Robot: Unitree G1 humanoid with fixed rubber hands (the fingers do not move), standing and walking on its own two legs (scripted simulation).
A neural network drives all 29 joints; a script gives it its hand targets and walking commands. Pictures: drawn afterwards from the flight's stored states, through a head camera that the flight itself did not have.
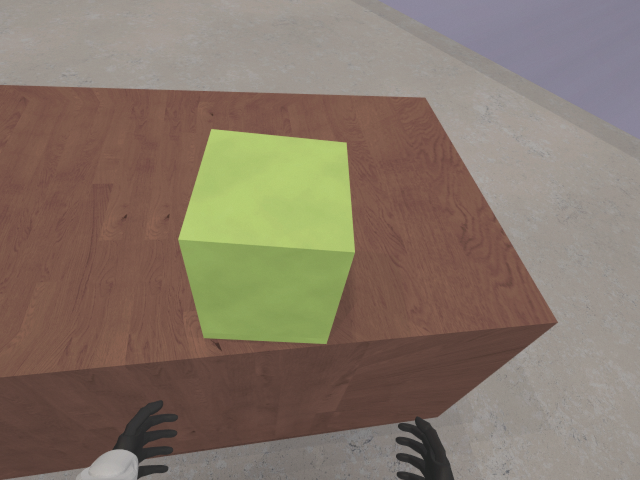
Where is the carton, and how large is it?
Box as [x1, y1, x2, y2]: [178, 129, 354, 343]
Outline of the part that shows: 211,129 178,238 203,336 211,338 326,343 354,253 346,143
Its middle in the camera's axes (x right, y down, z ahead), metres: -0.08 +0.00 +0.60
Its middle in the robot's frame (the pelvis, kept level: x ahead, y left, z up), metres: +0.46 +0.09 +0.00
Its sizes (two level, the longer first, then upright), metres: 0.210 0.200 0.250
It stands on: a pedestal, 0.64 m high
